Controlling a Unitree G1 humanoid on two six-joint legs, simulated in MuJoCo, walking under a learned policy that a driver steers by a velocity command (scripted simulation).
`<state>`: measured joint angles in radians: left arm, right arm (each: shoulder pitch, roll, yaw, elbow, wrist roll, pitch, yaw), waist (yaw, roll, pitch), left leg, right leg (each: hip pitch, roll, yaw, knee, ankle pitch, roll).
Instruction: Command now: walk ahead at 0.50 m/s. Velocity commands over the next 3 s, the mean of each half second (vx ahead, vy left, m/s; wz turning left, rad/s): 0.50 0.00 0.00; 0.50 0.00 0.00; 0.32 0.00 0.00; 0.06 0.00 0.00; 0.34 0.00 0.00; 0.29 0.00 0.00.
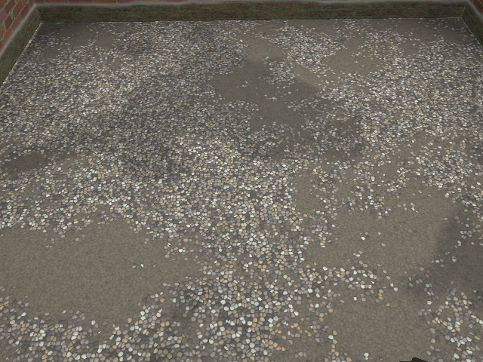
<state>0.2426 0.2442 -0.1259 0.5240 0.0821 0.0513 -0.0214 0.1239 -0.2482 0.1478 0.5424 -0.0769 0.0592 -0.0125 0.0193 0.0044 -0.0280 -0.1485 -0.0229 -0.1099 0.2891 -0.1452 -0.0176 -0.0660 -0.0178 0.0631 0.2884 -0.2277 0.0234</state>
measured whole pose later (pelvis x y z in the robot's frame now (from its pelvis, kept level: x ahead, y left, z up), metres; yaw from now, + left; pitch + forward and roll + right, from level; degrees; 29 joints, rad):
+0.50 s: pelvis +0.00 +0.00 +0.00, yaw +0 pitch +0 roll +0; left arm 0.25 0.24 -0.13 0.52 0.08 0.05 -0.02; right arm 0.13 -0.25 0.15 0.54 -0.08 0.06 -0.01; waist 0.02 0.00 -0.03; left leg -0.15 -0.02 -0.12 0.29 -0.14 -0.02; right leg -0.06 -0.02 0.07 0.28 -0.22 0.02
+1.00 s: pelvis +0.00 +0.00 +0.00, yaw +0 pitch +0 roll +0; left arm 0.25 0.24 -0.12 0.53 0.08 0.05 -0.02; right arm 0.13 -0.25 0.15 0.55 -0.07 0.06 -0.02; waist 0.02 0.00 -0.03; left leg -0.14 -0.03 -0.12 0.28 -0.14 -0.02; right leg -0.06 -0.02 0.07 0.28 -0.22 0.03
